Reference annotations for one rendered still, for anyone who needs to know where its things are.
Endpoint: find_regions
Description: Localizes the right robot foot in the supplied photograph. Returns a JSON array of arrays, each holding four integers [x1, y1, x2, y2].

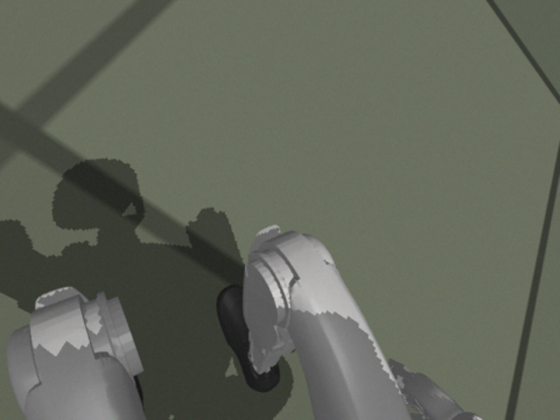
[[216, 284, 280, 392]]

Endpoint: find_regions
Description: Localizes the right robot hand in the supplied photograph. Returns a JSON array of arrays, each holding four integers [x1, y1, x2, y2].
[[388, 359, 464, 420]]

